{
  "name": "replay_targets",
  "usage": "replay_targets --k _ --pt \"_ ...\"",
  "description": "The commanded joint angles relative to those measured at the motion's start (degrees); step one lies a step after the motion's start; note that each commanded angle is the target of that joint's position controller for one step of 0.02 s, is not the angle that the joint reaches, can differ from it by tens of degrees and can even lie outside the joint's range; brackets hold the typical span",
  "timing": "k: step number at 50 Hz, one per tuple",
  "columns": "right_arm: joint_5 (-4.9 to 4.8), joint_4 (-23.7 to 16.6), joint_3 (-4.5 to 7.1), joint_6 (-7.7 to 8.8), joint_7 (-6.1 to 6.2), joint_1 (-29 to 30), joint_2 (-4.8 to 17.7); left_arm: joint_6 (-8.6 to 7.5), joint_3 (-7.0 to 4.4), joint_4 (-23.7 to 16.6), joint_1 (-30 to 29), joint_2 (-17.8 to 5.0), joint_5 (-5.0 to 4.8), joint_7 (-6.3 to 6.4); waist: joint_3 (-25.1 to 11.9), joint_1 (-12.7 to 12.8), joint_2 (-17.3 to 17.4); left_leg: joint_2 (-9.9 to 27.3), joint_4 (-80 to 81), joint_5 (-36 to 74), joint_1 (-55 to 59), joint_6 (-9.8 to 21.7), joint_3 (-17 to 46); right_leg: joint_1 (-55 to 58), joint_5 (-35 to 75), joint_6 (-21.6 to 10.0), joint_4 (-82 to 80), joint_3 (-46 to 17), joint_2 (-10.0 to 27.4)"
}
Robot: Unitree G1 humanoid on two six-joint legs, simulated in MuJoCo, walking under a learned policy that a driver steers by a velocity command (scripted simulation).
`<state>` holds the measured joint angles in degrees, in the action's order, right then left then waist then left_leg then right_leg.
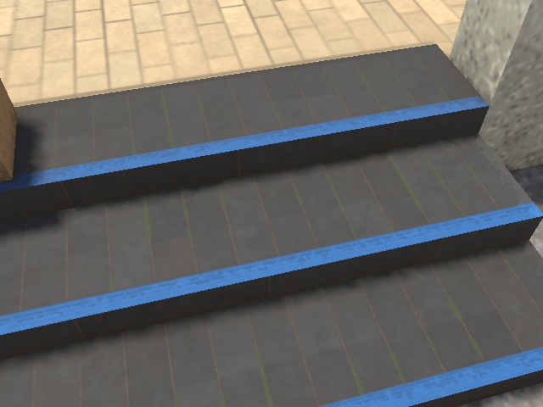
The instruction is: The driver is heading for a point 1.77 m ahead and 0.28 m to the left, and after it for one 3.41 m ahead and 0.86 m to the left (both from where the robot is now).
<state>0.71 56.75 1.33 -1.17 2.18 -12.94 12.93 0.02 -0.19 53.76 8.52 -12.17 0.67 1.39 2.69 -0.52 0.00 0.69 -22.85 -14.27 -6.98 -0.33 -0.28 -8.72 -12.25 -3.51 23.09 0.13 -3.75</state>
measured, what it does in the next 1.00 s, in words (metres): stands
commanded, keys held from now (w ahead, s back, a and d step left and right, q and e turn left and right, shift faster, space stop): no key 1.00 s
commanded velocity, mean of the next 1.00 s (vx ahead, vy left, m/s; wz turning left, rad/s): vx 0.00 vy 0.00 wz -0.02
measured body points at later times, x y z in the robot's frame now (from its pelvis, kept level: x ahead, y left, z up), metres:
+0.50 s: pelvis -0.01 +0.02 +0.00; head -0.01 +0.02 +0.45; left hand -0.01 +0.26 -0.15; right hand +0.00 -0.22 -0.15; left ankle -0.02 +0.12 -0.74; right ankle +0.00 -0.08 -0.74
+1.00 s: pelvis -0.01 +0.02 +0.00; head +0.00 +0.03 +0.45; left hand -0.02 +0.25 -0.16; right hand -0.02 -0.20 -0.16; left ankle -0.02 +0.12 -0.74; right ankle +0.00 -0.08 -0.74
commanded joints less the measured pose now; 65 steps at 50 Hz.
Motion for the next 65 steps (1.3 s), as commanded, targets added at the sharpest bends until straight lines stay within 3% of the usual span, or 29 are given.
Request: replay_targets --k 1,3,6,14,24,61,62,65 --pt "-0.11 -1.3 0.39 1.67 -0.81 0.6 5.0 -0.31 -1.74 0.9 2.4 -7.8 -0.05 0.36 -1.1 0.6 3.5 6.7 4.6 13.6 -0.2 2.3 6.0 2.2 6.8 -0.4 -6.2 -7.4 7.1" --pt "0.06 0.3 0.22 1.87 -0.35 -0.7 5.3 -0.27 -1.95 1.6 1.7 -7.8 -0.16 0.08 -0.5 0.5 4.6 5.9 5.9 11.4 -1.1 1.8 5.6 2.9 8.8 -0.6 -5.6 -7.4 7.7" --pt "-0.02 1.7 0.18 1.96 -0.08 -1.1 5.1 -0.54 -1.64 3.8 2.9 -6.6 -0.11 0.13 -0.3 0.6 2.5 5.9 5.8 10.5 0.2 2.1 5.6 1.5 8.0 -0.1 -6.6 -7.4 7.8" --pt "0.0 4.4 -0.35 1.95 0.0 -1.5 4.1 -0.5 -1.15 8.0 4.5 -5.8 -0.12 0.4 0.5 0.6 0.4 5.6 6.6 6.4 -0.7 2.7 5.8 0.4 5.6 0.6 -7.6 -7.2 7.8" --pt "-0.07 6.7 -1.07 1.97 0.02 -3.4 2.8 -0.54 -0.46 10.9 7.0 -4.8 -0.13 0.59 1.1 0.9 0.7 5.0 6.9 4.7 -2.3 2.8 6.0 0.0 4.6 0.7 -7.1 -6.8 8.1" --pt "-0.1 9.0 -1.43 2.28 0.55 -8.7 -0.4 -0.87 -0.14 12.7 11.2 -1.0 -0.22 1.13 1.8 0.7 0.3 4.3 5.3 7.7 -2.6 3.2 5.9 -0.6 6.7 0.9 -5.2 -6.0 8.3" --pt "-0.03 9.1 -1.51 2.27 0.54 -9.0 -0.7 -0.85 -0.04 12.8 11.5 -0.7 -0.16 1.13 0.7 0.7 0.3 3.9 6.0 4.0 -2.2 3.2 5.8 -0.2 3.5 0.9 -5.7 -5.9 8.0" --pt "0.19 8.4 -0.49 1.83 0.44 -8.9 1.2 -0.56 -0.67 11.9 11.0 -1.7 0.05 1.03 2.5 0.5 1.4 2.2 5.8 -12.9 -4.5 4.8 6.3 -3.1 -11.1 -0.3 -2.9 -4.3 5.1"
Velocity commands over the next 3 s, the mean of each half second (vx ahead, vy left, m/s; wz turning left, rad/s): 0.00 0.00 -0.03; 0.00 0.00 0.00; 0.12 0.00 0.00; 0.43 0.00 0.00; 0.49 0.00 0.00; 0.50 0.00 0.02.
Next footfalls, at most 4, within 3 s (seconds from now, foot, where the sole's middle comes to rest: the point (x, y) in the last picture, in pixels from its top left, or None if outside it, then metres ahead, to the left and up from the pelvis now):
2.02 left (242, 386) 0.52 0.09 -0.67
2.64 right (278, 224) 0.90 0.01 -0.57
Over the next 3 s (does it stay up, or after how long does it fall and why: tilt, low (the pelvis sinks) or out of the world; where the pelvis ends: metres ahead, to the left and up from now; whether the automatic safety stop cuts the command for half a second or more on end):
stays up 0.93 0.05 0.20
